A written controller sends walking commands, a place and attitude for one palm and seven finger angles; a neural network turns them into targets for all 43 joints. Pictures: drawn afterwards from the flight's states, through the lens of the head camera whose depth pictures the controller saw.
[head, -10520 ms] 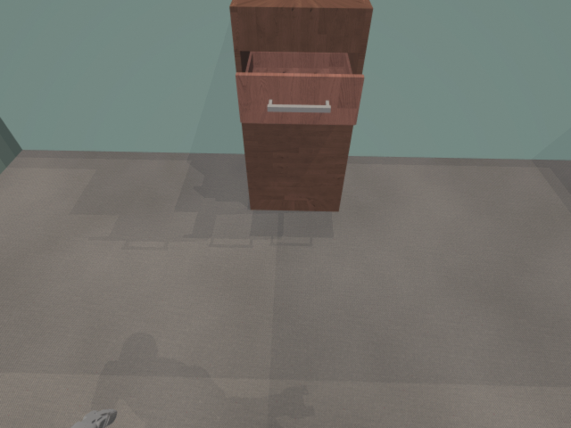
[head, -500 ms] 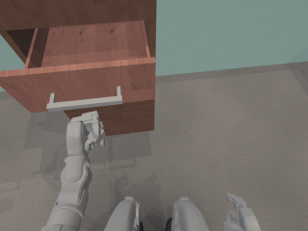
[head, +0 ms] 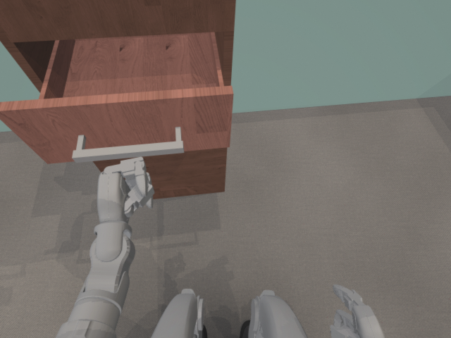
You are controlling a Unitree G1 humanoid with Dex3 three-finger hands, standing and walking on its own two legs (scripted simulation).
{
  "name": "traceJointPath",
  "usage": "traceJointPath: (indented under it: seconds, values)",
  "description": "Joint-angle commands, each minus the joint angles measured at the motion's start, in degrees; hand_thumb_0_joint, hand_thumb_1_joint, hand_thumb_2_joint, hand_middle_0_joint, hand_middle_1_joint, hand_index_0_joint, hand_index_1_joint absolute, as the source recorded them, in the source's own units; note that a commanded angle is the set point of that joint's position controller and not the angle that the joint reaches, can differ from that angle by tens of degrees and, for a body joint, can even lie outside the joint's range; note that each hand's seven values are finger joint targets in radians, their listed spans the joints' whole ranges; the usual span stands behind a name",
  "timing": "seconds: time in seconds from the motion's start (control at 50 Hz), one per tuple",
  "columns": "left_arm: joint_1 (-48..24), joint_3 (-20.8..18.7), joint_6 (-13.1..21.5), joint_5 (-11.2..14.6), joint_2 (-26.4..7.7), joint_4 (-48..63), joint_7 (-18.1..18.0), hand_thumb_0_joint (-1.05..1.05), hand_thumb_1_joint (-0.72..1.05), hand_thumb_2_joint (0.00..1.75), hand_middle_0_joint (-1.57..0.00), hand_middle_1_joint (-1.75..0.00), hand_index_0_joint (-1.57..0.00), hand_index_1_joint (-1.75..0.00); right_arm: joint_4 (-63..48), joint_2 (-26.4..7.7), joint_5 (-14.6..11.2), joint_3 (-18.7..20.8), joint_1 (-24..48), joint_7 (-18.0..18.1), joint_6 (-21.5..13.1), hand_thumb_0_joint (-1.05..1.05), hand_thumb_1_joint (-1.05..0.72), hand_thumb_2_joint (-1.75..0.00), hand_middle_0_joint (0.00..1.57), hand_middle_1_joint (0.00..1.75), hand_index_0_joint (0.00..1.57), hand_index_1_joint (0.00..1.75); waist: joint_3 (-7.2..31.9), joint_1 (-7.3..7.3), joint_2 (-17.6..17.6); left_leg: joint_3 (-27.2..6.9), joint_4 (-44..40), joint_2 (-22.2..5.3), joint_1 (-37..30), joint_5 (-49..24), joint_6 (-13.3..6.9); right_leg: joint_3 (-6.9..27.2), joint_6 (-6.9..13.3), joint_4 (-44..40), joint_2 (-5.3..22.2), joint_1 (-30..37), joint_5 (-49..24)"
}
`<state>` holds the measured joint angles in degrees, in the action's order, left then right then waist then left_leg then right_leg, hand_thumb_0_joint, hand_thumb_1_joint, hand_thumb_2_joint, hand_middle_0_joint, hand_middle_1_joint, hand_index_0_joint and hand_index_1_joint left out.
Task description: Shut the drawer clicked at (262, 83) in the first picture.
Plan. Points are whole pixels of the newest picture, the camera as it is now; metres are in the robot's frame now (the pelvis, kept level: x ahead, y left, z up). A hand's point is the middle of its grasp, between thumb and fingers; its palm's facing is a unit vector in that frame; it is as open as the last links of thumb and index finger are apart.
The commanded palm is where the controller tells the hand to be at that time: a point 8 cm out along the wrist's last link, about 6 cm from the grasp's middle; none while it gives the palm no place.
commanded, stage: push the drawer shut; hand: left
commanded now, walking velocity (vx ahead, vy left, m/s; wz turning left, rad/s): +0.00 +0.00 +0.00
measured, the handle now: (130, 143) +0.45 +0.20 +0.03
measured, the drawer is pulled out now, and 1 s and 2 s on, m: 0.17 0.08 0.00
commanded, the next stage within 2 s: none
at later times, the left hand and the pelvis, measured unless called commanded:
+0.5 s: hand (151, 165) +0.41 +0.15 +0.02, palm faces +0.16 -0.99 -0.05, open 2.7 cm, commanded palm +0.40 +0.20 +0.03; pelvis -0.01 -0.01 -0.01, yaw +0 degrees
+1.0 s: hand (152, 134) +0.47 +0.16 +0.02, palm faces +0.17 -0.98 -0.05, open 2.9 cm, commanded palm +0.46 +0.21 +0.03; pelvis -0.02 +0.00 -0.01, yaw -1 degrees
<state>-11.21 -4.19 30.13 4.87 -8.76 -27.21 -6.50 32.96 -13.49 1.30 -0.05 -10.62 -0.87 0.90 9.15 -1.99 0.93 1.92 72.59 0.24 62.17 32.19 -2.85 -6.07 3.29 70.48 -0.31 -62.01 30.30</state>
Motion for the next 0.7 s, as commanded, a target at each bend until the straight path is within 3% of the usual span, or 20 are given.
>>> traceJointPath:
  seconds: [0.0, 0.02, 0.08, 0.16, 0.26, 0.34, 0.4, 0.44, 0.48, 0.52, 0.58, 0.62, 0.68]
  values:
    - [-17.42, -2.73, 3.12, 0.79, -5.71, 9.67, 0.81, 0.00, 0.90, 0.90, -1.40, -1.60, -1.40, -1.60, -5.31, -8.45, -0.28, 2.81, -2.54, 1.24, -1.96, 0.00, -0.90, -0.90, 0.20, 0.30, 0.20, 0.30, 22.32, -1.94, 0.80, -5.21, -10.11, -0.25, -13.24, -15.27, 1.88, 5.25, -1.59, -9.41, -0.12, 13.11, -13.32]
    - [-18.04, -1.63, 2.86, 1.11, -4.47, 9.93, 1.23, 0.00, 0.90, 0.90, -1.40, -1.60, -1.40, -1.60, -5.32, -8.41, -0.25, 2.86, -2.58, 1.22, -1.99, 0.00, -0.90, -0.90, 0.20, 0.30, 0.20, 0.30, 23.63, -2.11, 2.07, -5.13, -10.02, -0.28, -14.68, -16.58, 1.99, 5.16, -1.64, -9.29, -0.16, 12.93, -14.39]
    - [-18.44, -2.57, 2.08, 1.70, -5.19, 8.93, 1.62, 0.00, 0.90, 0.90, -1.40, -1.60, -1.40, -1.60, -4.91, -8.48, -0.28, 2.87, -3.58, 1.07, -1.83, 0.00, -0.90, -0.90, 0.20, 0.30, 0.20, 0.30, 25.90, -1.77, 2.63, -5.18, -9.89, -0.41, -16.17, -19.98, 2.21, 4.99, -1.62, -8.89, -0.28, 13.82, -17.25]
    - [-21.62, -5.99, 1.46, 1.48, -8.44, 3.53, 1.11, 0.00, 0.90, 0.90, -1.40, -1.60, -1.40, -1.60, -4.31, -8.51, -0.32, 2.61, -4.36, 1.44, -1.50, 0.00, -0.90, -0.90, 0.20, 0.30, 0.20, 0.30, 21.82, -2.77, -2.35, -4.57, -9.79, -0.14, -10.10, -16.44, 1.59, 5.72, -2.01, -9.93, -0.40, 15.91, -16.27]
    - [-31.75, -7.09, 3.59, 0.71, -10.12, 1.79, 0.62, 0.00, 0.90, 0.90, -1.40, -1.60, -1.40, -1.60, -3.04, -8.45, -0.18, 2.62, -5.16, 1.85, -1.65, 0.00, -0.90, -0.90, 0.20, 0.30, 0.20, 0.30, 21.25, -4.31, 0.72, -4.47, -9.19, -0.03, -9.66, -13.65, 1.53, 6.30, -2.10, -10.01, -0.20, 12.80, -13.02]
    - [-36.54, -8.63, 5.12, 0.69, -11.91, -0.71, 0.74, 0.00, 0.90, 0.90, -1.40, -1.60, -1.40, -1.60, -2.03, -8.53, -0.01, 2.56, -5.71, 2.14, -1.82, 0.00, -0.90, -0.90, 0.20, 0.30, 0.20, 0.30, 24.11, -4.68, 1.26, -4.20, -8.69, 0.19, -9.43, -12.52, 1.51, 7.04, -2.27, -10.15, -0.14, 13.43, -11.73]
    - [-39.96, -8.09, 5.31, 0.53, -12.09, -2.41, 1.35, 0.00, 0.90, 0.90, -1.40, -1.60, -1.40, -1.60, -1.26, -8.85, -0.07, 2.55, -6.20, 2.10, -1.91, 0.00, -0.90, -0.90, 0.20, 0.30, 0.20, 0.30, 25.24, -5.35, 4.62, -4.80, -8.94, -0.06, -11.97, -13.09, 1.85, 6.50, -2.14, -9.94, -0.22, 10.89, -11.30]
    - [-42.52, -7.87, 5.13, 0.65, -11.91, -3.98, 1.53, 0.00, 0.90, 0.90, -1.40, -1.60, -1.40, -1.60, -0.85, -9.00, -0.04, 2.54, -6.68, 2.05, -1.99, 0.00, -0.90, -0.90, 0.20, 0.30, 0.20, 0.30, 25.94, -5.84, 4.01, -4.90, -8.93, -0.03, -11.94, -12.28, 1.71, 6.52, -2.22, -10.31, -0.35, 11.01, -10.31]
    - [-42.99, -10.28, 4.86, 0.72, -14.44, -6.53, 1.58, 0.00, 0.90, 0.90, -1.40, -1.60, -1.40, -1.60, -0.70, -9.39, -0.08, 2.53, -7.05, 2.27, -1.98, 0.00, -0.90, -0.90, 0.20, 0.30, 0.20, 0.30, 25.73, -5.79, 2.62, -5.06, -9.14, -0.04, -10.79, -11.58, 1.62, 6.62, -2.27, -10.58, -0.47, 11.34, -9.68]
    - [-46.18, -10.30, 5.02, 0.79, -14.85, -8.14, 1.73, 0.00, 0.90, 0.90, -1.40, -1.60, -1.40, -1.60, -0.29, -9.39, -0.10, 2.38, -7.44, 2.32, -2.11, 0.00, -0.90, -0.90, 0.20, 0.30, 0.20, 0.30, 24.89, -6.48, 1.86, -4.90, -9.06, 0.01, -9.28, -10.05, 1.39, 7.06, -2.39, -11.14, -0.42, 11.65, -8.43]
    - [-49.16, -11.70, 5.67, 0.63, -16.48, -11.12, 1.86, 0.00, 0.90, 0.90, -1.40, -1.60, -1.40, -1.60, -0.06, -9.58, 0.10, 2.18, -8.03, 2.23, -2.24, 0.00, -0.90, -0.90, 0.20, 0.30, 0.20, 0.30, 24.81, -6.48, 3.16, -5.01, -9.15, 0.09, -8.61, -8.92, 1.41, 7.12, -2.25, -11.09, -0.49, 10.86, -6.98]
    - [-51.41, -12.44, 6.28, 0.54, -17.65, -13.96, 2.05, 0.00, 0.90, 0.90, -1.40, -1.60, -1.40, -1.60, 0.25, -9.60, 0.15, 2.08, -8.31, 2.21, -2.24, 0.00, -0.90, -0.90, 0.20, 0.30, 0.20, 0.30, 23.24, -7.27, 1.66, -4.69, -8.74, 0.16, -6.29, -6.66, 1.14, 8.02, -2.48, -11.94, -0.47, 10.88, -4.72]
    - [-55.50, -13.90, 7.54, 0.05, -20.15, -15.67, 2.49, 0.00, 0.90, 0.90, -1.40, -1.60, -1.40, -1.60, 0.43, -9.94, 0.45, 1.92, -9.28, 2.13, -2.30, 0.00, -0.90, -0.90, 0.20, 0.30, 0.20, 0.30, 25.07, -7.42, 3.00, -4.77, -8.30, 0.19, -5.86, -6.55, 1.03, 8.31, -2.31, -11.27, -0.50, 10.74, -4.44]
